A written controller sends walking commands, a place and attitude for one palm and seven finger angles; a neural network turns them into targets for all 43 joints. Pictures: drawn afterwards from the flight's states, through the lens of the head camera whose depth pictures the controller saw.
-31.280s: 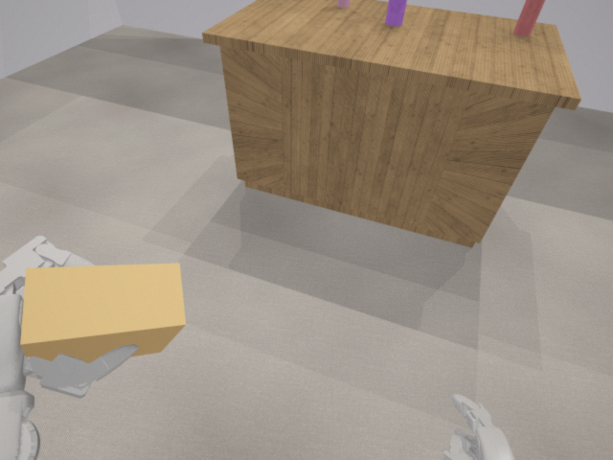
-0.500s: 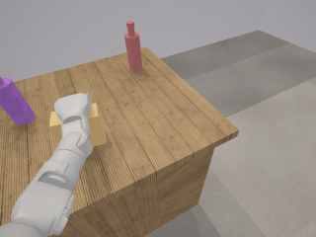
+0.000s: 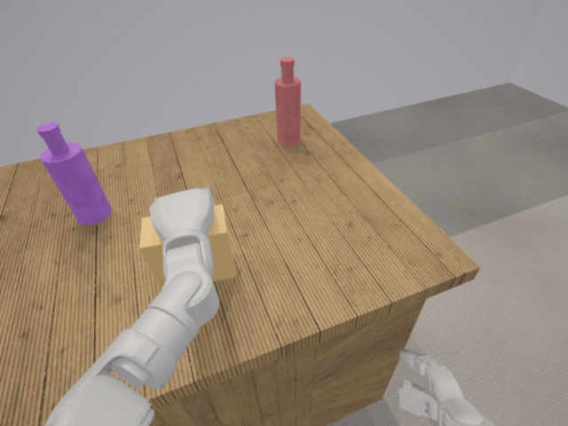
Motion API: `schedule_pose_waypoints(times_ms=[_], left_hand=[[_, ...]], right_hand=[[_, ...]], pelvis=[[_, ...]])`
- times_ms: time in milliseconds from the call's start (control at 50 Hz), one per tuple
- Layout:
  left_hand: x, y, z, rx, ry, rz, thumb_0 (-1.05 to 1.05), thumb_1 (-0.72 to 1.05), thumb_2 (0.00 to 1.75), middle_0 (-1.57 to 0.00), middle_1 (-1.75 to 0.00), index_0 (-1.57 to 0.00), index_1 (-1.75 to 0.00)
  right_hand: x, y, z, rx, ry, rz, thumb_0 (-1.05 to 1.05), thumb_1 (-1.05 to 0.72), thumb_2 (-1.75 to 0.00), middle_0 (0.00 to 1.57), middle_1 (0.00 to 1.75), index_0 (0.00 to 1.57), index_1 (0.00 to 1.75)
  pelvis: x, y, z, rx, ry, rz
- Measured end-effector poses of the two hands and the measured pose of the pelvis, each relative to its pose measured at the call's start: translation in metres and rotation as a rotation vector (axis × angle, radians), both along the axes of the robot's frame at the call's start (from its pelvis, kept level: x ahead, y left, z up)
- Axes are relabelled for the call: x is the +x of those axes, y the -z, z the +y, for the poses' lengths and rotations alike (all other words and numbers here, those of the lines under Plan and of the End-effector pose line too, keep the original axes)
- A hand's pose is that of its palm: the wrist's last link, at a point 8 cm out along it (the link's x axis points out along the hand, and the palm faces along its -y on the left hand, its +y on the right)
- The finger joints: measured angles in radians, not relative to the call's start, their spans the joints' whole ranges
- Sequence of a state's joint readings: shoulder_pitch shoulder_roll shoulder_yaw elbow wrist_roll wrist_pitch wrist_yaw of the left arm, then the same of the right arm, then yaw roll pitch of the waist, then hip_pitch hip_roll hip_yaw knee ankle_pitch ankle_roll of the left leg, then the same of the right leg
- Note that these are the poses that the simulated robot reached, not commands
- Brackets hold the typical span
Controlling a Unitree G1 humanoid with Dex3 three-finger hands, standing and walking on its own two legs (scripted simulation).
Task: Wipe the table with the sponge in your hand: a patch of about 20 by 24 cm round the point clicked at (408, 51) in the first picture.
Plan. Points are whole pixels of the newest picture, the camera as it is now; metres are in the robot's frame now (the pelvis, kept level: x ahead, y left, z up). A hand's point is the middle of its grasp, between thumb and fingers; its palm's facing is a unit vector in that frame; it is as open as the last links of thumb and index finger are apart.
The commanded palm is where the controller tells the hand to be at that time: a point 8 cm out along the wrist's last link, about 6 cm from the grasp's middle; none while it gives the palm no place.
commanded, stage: wipe back along the third lane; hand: left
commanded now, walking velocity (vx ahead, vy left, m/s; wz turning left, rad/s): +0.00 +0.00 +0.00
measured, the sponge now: (194, 256) +0.36 +0.20 +0.05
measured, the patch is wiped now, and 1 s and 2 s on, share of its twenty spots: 1.00 1.00 1.00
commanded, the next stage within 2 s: slide back across to the middle lane in 0.78 s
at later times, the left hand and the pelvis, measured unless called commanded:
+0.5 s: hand (208, 267) +0.30 +0.15 +0.10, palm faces +0.11 -0.08 -0.99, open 9.9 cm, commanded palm +0.25 +0.13 +0.12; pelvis -0.02 -0.03 +0.00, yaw -2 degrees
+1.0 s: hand (217, 291) +0.27 +0.13 +0.10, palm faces +0.10 -0.10 -0.99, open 9.9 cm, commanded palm +0.22 +0.13 +0.13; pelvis -0.04 -0.07 +0.00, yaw -3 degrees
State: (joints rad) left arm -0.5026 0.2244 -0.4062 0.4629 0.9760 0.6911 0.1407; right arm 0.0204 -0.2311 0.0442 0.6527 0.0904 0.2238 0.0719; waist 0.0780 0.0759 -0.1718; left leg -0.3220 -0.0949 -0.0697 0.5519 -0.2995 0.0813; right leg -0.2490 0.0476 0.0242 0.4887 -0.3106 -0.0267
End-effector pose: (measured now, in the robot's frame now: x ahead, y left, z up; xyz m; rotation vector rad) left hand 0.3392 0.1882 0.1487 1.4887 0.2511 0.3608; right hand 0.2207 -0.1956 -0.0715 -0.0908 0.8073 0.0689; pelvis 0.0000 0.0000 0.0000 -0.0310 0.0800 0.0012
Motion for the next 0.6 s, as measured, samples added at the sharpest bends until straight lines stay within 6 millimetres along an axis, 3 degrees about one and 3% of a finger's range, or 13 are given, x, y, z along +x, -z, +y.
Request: schedule_pose_waypoints(times_ms=[260, 600], left_hand=[[-0.032, -0.001, -0.019, -0.023, 0.035, -0.028, 0.01, -0.47, 1.08, -0.66, -1.42, -0.7, -1.43], [-0.071, -0.001, -0.046, -0.032, 0.025, -0.035, 0.01, -0.47, 1.08, -0.65, -1.42, -0.7, -1.42]], right_hand=[[0.0, -0.005, -0.006, 0.035, -0.014, -0.035, 0.01, -0.91, -0.9, 0.2, 0.3, 0.19, 0.3], [-0.028, -0.007, -0.047, 0.036, 0.033, -0.063, 0.01, -0.91, -0.9, 0.2, 0.3, 0.19, 0.3]], pelvis=[[-0.007, 0.001, -0.006, 0.008, 0.023, -0.033], [-0.029, 0.001, -0.037, 0.029, 0.039, -0.081]])
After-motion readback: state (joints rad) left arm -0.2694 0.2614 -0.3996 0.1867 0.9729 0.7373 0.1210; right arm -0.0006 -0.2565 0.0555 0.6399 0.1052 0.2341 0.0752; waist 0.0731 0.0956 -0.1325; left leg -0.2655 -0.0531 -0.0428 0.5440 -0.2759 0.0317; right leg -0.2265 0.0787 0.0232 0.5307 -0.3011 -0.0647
